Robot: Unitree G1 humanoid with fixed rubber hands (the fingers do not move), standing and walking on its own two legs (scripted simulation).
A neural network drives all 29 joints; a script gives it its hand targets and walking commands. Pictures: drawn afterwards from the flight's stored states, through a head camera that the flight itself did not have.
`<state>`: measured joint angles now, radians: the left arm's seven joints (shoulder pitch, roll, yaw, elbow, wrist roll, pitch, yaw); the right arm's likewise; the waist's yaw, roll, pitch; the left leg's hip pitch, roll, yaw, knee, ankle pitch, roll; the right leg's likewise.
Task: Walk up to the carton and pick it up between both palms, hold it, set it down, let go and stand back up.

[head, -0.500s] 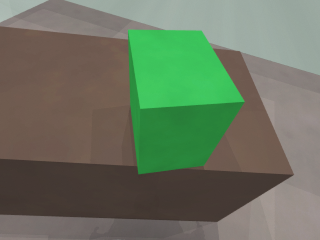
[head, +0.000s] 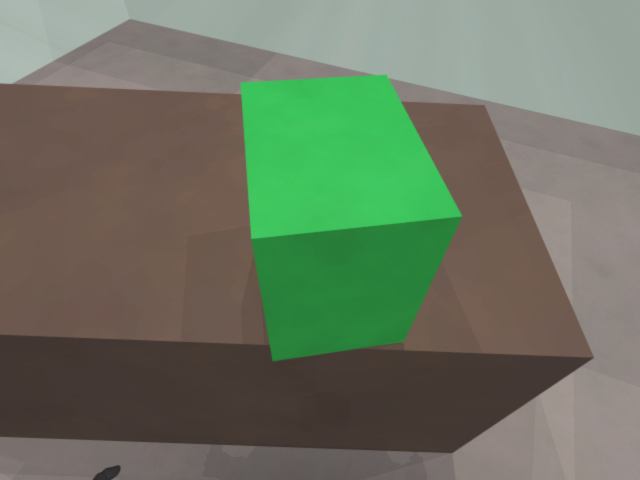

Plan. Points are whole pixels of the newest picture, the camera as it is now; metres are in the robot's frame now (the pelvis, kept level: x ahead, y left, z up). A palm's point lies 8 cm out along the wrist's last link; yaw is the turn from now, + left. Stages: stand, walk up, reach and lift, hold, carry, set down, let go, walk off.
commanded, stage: walk up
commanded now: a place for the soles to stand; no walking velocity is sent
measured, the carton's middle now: (328, 221) +0.44 +0.00 +0.07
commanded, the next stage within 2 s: reach and lift in 1.40 s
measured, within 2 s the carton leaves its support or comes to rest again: neither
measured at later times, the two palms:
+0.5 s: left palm out of the picture +0.06 +0.29 -0.12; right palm out of the picture +0.09 -0.28 -0.11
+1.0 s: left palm out of the picture +0.02 +0.31 -0.12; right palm out of the picture +0.06 -0.27 -0.11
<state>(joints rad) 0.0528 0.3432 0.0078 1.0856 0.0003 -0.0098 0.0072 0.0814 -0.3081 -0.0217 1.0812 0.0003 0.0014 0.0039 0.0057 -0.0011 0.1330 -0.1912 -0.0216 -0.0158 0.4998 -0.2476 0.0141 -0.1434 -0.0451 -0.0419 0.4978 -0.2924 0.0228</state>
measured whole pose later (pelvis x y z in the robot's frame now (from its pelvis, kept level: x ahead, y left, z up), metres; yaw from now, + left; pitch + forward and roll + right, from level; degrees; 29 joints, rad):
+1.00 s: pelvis -0.03 +0.01 +0.00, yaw +3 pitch -2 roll +0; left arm 0.10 0.35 0.02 1.13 0.02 0.00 0.00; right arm 0.09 -0.30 -0.03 1.08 -0.02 0.02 0.03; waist 0.01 -0.02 0.10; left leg -0.23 -0.04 -0.06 0.42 -0.15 0.02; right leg -0.16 -0.06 -0.08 0.42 -0.21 0.03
